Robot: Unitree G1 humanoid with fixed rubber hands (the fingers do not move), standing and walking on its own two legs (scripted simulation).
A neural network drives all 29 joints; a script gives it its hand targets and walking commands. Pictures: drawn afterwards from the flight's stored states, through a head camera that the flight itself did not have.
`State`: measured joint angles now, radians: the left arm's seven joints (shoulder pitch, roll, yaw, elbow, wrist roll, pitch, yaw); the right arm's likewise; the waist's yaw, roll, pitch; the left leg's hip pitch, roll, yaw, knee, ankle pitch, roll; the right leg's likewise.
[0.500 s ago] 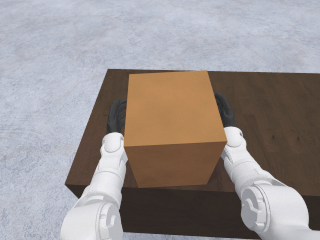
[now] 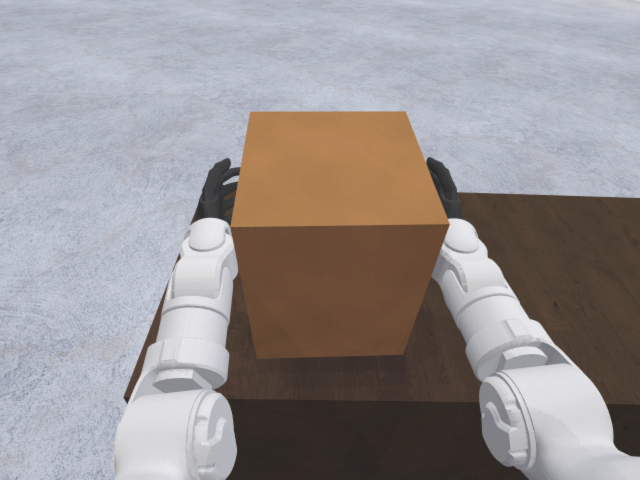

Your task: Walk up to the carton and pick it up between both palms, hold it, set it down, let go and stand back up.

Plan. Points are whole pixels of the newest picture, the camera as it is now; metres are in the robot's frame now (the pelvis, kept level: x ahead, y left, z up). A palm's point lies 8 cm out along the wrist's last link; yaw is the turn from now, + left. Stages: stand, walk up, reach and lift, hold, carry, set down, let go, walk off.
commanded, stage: reach and lift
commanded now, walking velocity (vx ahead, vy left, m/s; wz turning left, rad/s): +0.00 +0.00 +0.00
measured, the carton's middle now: (329, 237) +0.41 +0.01 +0.14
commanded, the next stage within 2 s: hold in 1.56 s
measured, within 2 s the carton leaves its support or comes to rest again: neither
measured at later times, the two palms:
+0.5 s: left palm (215, 212) +0.38 +0.14 +0.20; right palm (459, 230) +0.37 -0.15 +0.18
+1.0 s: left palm (211, 193) +0.38 +0.15 +0.22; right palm (465, 212) +0.37 -0.15 +0.21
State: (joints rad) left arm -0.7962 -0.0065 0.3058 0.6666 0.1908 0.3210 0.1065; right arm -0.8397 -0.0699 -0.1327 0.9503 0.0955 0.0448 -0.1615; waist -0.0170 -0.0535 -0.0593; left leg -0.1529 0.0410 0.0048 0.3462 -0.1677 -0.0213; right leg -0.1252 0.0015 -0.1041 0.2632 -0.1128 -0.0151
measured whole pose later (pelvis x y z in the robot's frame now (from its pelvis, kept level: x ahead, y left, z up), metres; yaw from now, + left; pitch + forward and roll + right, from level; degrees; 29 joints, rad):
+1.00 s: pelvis +0.00 +0.01 +0.00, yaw +0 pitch -6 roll -1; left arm -0.78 -0.01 0.30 0.33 0.24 0.71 0.04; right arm -0.80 -0.08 -0.06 0.63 0.24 0.39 -0.23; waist -0.10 -0.02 -0.03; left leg -0.08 0.02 -0.02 0.39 -0.20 0.00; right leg -0.04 -0.01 -0.08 0.27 -0.13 0.01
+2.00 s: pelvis +0.00 +0.01 +0.00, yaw +1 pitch -7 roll -2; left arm -0.84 0.01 0.33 0.29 0.25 0.85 0.02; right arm -0.91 -0.12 -0.03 0.63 0.33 0.55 -0.27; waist -0.08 0.00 -0.09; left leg -0.07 0.02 -0.04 0.40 -0.21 -0.01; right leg -0.02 0.01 -0.06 0.28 -0.14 0.00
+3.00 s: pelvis +0.00 +0.01 +0.00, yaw +0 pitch -6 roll -2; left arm -0.83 0.01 0.35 0.28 0.24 0.87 0.01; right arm -0.90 -0.14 0.01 0.59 0.37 0.60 -0.31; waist -0.08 0.01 -0.11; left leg -0.07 0.02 -0.06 0.40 -0.22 -0.01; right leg -0.02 0.03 -0.04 0.27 -0.14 0.00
